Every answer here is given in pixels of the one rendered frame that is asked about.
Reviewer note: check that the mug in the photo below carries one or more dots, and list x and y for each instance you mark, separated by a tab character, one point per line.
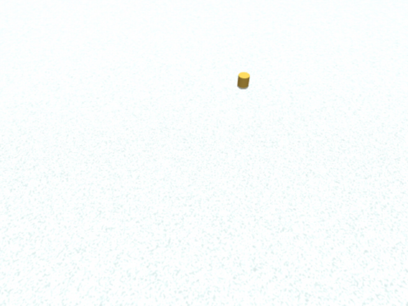
243	79

